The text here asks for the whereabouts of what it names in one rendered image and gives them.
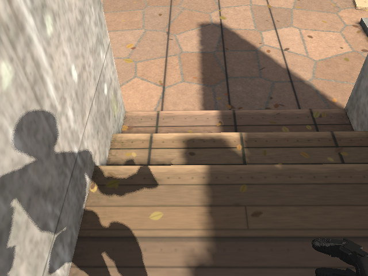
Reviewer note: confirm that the stairs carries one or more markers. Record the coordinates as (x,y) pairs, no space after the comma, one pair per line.
(238,137)

